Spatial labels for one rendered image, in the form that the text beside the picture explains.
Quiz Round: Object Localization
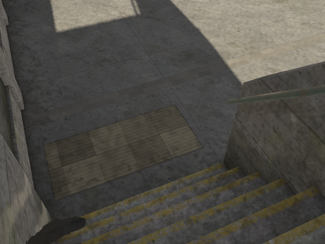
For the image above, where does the robot left hand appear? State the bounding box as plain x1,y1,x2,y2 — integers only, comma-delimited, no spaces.
26,217,86,244

